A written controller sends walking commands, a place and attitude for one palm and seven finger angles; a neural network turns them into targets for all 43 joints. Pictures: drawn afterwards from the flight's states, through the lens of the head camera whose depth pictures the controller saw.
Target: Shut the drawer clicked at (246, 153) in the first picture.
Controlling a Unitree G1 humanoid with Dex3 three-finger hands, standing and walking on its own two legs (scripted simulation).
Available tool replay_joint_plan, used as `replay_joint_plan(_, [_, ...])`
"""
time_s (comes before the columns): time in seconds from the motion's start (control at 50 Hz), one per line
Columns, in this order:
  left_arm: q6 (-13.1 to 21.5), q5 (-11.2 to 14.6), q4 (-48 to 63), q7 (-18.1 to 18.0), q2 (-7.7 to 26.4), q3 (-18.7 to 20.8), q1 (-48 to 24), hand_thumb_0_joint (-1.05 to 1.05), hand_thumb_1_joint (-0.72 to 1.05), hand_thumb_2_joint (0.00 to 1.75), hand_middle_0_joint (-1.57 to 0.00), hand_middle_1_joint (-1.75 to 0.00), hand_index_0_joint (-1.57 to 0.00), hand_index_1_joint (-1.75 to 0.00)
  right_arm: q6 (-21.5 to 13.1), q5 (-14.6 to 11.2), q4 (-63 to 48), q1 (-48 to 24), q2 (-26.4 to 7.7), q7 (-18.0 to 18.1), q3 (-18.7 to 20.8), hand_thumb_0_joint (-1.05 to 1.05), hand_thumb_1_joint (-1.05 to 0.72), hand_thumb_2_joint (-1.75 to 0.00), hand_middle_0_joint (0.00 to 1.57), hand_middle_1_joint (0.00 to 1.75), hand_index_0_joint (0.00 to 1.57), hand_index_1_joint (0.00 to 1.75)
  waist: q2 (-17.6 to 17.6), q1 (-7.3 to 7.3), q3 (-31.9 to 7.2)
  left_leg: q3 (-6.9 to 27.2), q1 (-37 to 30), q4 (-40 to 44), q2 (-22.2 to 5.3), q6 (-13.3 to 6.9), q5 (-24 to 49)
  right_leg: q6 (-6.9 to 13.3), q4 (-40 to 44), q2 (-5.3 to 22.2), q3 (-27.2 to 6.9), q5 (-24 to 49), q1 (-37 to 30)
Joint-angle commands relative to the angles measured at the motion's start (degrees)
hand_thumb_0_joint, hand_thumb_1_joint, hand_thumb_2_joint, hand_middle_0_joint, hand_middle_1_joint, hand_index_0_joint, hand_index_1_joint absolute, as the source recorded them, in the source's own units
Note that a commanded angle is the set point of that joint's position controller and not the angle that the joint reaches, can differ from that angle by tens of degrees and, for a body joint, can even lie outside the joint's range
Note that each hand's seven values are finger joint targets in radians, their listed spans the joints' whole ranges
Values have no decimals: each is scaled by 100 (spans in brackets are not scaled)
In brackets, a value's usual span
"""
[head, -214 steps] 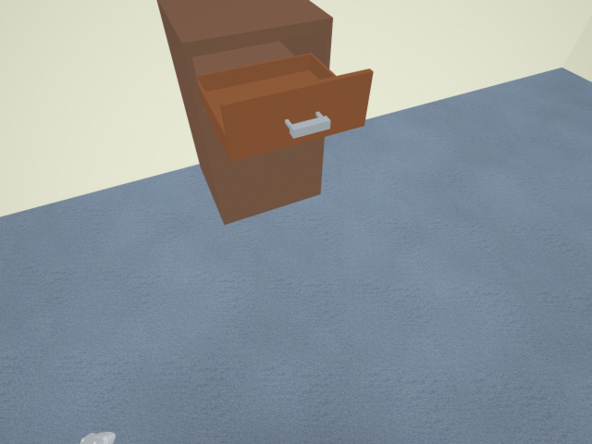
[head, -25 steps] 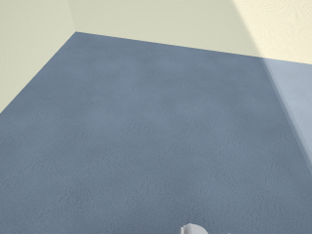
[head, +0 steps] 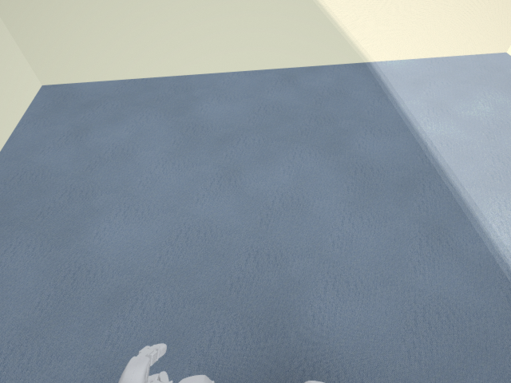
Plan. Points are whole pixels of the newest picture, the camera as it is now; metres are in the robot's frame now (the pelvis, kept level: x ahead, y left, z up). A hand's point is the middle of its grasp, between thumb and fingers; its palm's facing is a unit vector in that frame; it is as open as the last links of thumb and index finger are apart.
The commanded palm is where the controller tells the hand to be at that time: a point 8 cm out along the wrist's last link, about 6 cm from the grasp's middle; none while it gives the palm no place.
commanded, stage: turn to face it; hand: left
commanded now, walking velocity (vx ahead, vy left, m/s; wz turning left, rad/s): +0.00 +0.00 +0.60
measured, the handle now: out of the picture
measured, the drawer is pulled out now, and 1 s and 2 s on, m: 0.30 0.30 0.30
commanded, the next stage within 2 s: none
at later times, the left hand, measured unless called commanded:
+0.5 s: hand out of the picture -0.04 +0.28 -0.16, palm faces +0.36 -0.90 -0.26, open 7.4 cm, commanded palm none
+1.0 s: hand out of the picture -0.07 +0.17 -0.14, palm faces +0.59 -0.77 -0.25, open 7.4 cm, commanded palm none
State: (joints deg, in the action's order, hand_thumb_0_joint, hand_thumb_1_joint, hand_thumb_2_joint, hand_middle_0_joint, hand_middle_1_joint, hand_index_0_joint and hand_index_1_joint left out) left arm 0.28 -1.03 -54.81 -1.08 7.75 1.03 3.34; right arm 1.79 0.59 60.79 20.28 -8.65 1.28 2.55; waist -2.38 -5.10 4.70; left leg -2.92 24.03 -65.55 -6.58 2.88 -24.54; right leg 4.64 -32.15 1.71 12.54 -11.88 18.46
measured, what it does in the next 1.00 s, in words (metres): steps on the spot, turning left: left foot, then right foot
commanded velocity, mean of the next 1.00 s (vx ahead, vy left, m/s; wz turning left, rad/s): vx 0.00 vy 0.00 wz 0.60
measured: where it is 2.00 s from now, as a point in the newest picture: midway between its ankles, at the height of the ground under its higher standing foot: outside the picture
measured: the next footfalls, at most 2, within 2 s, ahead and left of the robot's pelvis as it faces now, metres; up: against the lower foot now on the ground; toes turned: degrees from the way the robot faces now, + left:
left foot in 0.24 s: +0.03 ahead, +0.14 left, +0.00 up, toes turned +20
right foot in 0.80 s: +0.07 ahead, -0.10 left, +0.00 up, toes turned +26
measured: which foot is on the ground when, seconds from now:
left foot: up 0.00-0.22, down 0.24-0.78, up 0.80-1.00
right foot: down 0.00-0.24, up 0.26-0.78, down 0.80-1.00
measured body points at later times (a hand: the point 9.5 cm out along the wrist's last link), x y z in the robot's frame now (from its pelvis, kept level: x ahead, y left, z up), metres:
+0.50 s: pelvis -0.01 +0.05 +0.01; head +0.00 +0.08 +0.46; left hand -0.06 +0.32 -0.14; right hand +0.11 -0.18 -0.11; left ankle -0.01 +0.13 -0.73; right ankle +0.02 -0.12 -0.64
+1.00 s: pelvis -0.02 -0.02 +0.01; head +0.01 -0.03 +0.46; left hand -0.10 +0.21 -0.12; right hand +0.19 -0.20 -0.14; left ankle -0.10 +0.09 -0.64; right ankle +0.03 -0.12 -0.73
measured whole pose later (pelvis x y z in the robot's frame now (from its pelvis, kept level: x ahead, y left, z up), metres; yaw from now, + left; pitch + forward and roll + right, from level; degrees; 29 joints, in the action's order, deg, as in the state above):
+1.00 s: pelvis -0.02 -0.02 +0.01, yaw +36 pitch -2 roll +2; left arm -1.1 -1.3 -50.6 -1.3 9.6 1.7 12.7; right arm 4.5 0.9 53.1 10.4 -14.6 -1.9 6.3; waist -0.8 -0.8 4.8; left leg -0.6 28.7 -63.5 -0.8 4.4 -22.4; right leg 0.0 -29.2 5.8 8.4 -16.6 10.6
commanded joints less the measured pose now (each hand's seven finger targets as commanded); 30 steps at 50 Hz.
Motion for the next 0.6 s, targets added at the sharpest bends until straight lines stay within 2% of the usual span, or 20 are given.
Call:
replay_joint_plan(0.0, [38, -2, 228, -116, 895, 317, 383, 0, 90, 90, -20, -30, -20, -30, 77, 35, -133, 504, -253, -50, 86, 0, -90, -90, 20, 30, 20, 30, 831, 334, -442, -119, -92, 284, -85, 40, 123, 301, 1852, 1855, -793, 540, -57])
replay_joint_plan(0.06, [-9, -34, 227, -142, 932, 401, 561, 0, 90, 90, -20, -30, -20, -30, 62, 42, -320, 147, -188, -106, 125, 0, -90, -90, 20, 30, 20, 30, 860, 479, -448, -292, 17, 899, -73, 35, -42, 297, 1804, 1964, -685, 12, -293])
replay_joint_plan(0.1, [-27, -78, 242, -173, 954, 463, 710, 0, 90, 90, -20, -30, -20, -30, 29, 34, -477, -123, -127, -140, 140, 0, -90, -90, 20, 30, 20, 30, 901, 583, -404, -321, -44, 1440, -61, 6, -223, 296, 1649, 2087, -696, 37, -359])
replay_joint_plan(0.14, [-52, -73, 290, -177, 1042, 504, 734, 0, 90, 90, -20, -30, -20, -30, 7, 33, -586, -121, -133, -154, 153, 0, -90, -90, 20, 30, 20, 30, 990, 544, -503, -437, -228, 2021, -20, -29, -74, 214, 1348, 2131, -556, 98, -399])
replay_joint_plan(0.18, [-111, -24, 316, -147, 1037, 513, 768, 0, 90, 90, -20, -30, -20, -30, -13, 54, -568, 40, -255, -152, 182, 0, -90, -90, 20, 30, 20, 30, 806, 426, -541, -594, -853, 2957, 95, -75, 542, -68, 841, 1962, -273, -309, -47])
replay_joint_plan(0.2, [-159, 11, 368, -136, 877, 496, 742, 0, 90, 90, -20, -30, -20, -30, -41, 63, -557, 221, -467, -163, 236, 0, -90, -90, 20, 30, 20, 30, -46, 315, -535, -88, -1267, 3926, -144, -193, 772, -329, 80, 1696, -122, -800, 415])
replay_joint_plan(0.22, [-205, 53, 599, -78, 582, 466, 763, 0, 90, 90, -20, -30, -20, -30, -80, 113, -649, 462, -1060, -135, 370, 0, -90, -90, 20, 30, 20, 30, -1779, 172, -408, 1965, -1368, 4831, -1437, -812, 1526, -839, -1299, 851, 200, -1884, 1441])
replay_joint_plan(0.24, [-205, 5, 861, -43, 565, 428, 212, 0, 90, 90, -20, -30, -20, -30, -78, 165, -702, 585, -1383, -82, 428, 0, -90, -90, 20, 30, 20, 30, -1547, -33, -233, 2774, -1039, 5234, -2130, -1426, 1999, -876, -2638, 494, -331, -2346, 1787])
replay_joint_plan(0.26, [-241, -63, 798, -45, 555, 470, 48, 0, 90, 90, -20, -30, -20, -30, -126, 157, -610, 461, -1335, -15, 419, 0, -90, -90, 20, 30, 20, 30, -1249, 59, -380, 2628, -1118, 5130, -1783, -1324, 2195, -837, -3364, 454, -922, -1955, 1986])
replay_joint_plan(0.28, [-226, -52, 687, -13, 597, 507, 238, 0, 90, 90, -20, -30, -20, -30, -152, 113, -707, 43, -1239, 21, 368, 0, -90, -90, 20, 30, 20, 30, -1069, 281, -463, 2149, -1272, 4946, -1483, -1164, 2301, -853, -3666, 458, -1134, -1427, 2100])
replay_joint_plan(0.3, [-206, -43, 543, 28, 679, 526, 412, 0, 90, 90, -20, -30, -20, -30, -200, 79, -810, -291, -1057, 34, 307, 0, -90, -90, 20, 30, 20, 30, -698, 411, -543, 1730, -1309, 4867, -1205, -996, 2466, -899, -3736, 497, -1185, -954, 2001])
replay_joint_plan(0.32, [-213, -34, 414, 41, 749, 531, 653, 0, 90, 90, -20, -30, -20, -30, -229, 66, -889, -466, -1095, 44, 278, 0, -90, -90, 20, 30, 20, 30, -490, 501, -635, 1413, -1480, 4808, -999, -927, 2737, -955, -3722, 473, -1194, -719, 1890])
replay_joint_plan(0.36, [-241, -5, 280, 25, 849, 531, 877, 0, 90, 90, -20, -30, -20, -30, -246, 30, -902, -485, -1178, 48, 291, 0, -90, -90, 20, 30, 20, 30, -433, 509, -791, 1219, -1737, 4770, -829, -958, 3035, -1036, -3584, 423, -1239, -568, 1717])
replay_joint_plan(0.4, [-255, 5, 245, 7, 928, 529, 867, 0, 90, 90, -20, -30, -20, -30, -231, 13, -882, -431, -1199, 41, 312, 0, -90, -90, 20, 30, 20, 30, -339, 464, -733, 1288, -1882, 4814, -792, -1024, 3069, -1087, -3380, 407, -1263, -572, 1686])
replay_joint_plan(0.54, [-289, 31, 402, -33, 1039, 509, 662, 0, 90, 90, -20, -30, -20, -30, -96, 44, -965, -566, -1445, -35, 417, 0, -90, -90, 20, 30, 20, 30, -541, 312, -431, 1971, -1529, 5021, -751, -1232, 1632, -1098, -2374, 302, -1276, -992, 1274])
replay_joint_plan(0.58, [-276, 37, 478, -43, 1024, 494, 618, 0, 90, 90, -20, -30, -20, -30, -74, 58, -995, -604, -1503, -46, 447, 0, -90, -90, 20, 30, 20, 30, -546, 287, -501, 2223, -1535, 4960, -750, -1289, 1595, -1057, -2026, 227, -1294, -1162, 1138])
